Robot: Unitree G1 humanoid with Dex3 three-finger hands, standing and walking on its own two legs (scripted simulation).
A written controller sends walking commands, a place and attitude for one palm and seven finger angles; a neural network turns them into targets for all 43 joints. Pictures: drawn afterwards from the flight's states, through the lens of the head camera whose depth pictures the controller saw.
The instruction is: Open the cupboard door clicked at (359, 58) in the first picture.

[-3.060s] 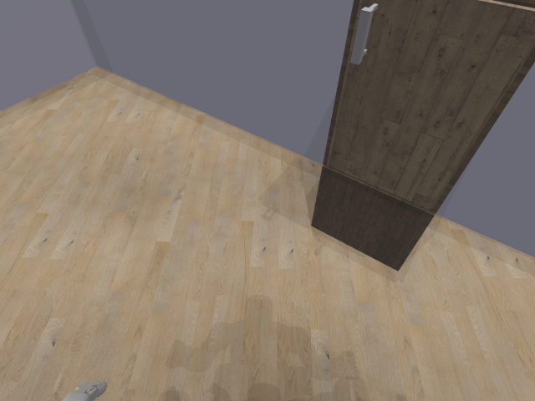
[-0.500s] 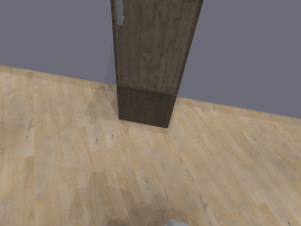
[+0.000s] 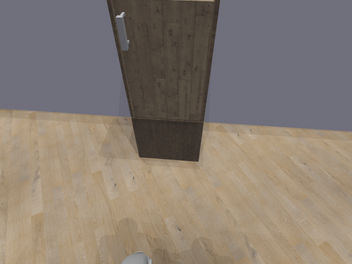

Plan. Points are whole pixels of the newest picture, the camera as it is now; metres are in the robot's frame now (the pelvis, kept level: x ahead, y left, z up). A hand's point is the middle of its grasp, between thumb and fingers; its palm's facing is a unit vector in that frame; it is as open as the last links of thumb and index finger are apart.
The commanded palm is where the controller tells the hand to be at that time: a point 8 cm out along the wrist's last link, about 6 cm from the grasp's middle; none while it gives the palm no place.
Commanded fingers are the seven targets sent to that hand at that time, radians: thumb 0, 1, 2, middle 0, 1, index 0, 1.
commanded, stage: take the last steps up to it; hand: left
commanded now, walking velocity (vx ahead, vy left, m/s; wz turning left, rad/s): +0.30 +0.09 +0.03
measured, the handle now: (124, 31) +0.90 +0.24 +0.14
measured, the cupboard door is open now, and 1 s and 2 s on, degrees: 0 0 0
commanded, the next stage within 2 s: come to a stop and stand still in 0.76 s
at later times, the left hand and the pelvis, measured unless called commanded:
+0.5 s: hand (80, 242) +0.21 +0.28 -0.16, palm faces +0.04 -0.98 -0.20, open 7.2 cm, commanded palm none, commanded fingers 0.00 0.90 0.90 -0.20 -0.30 -0.20 -0.30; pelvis +0.16 +0.10 +0.00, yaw -1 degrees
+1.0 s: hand (90, 219) +0.29 +0.29 -0.20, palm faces +0.05 -0.99 -0.12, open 7.3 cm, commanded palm none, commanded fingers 0.00 0.90 0.90 -0.20 -0.30 -0.20 -0.30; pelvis +0.33 +0.13 -0.01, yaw -2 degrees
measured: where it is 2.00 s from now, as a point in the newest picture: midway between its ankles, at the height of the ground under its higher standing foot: (165, 258)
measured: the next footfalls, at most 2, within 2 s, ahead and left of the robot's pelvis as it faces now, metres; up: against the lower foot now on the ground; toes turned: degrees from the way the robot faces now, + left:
left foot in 0.14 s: +0.20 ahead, +0.18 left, +0.00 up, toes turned +10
right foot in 0.62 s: +0.27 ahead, -0.03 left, +0.00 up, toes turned -8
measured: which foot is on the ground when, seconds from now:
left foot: up 0.00-0.12, down 0.14-0.62, up 0.64-0.90, down 0.92-1.00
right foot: down 0.00-0.14, up 0.16-0.60, down 0.62-0.94, up 0.96-1.00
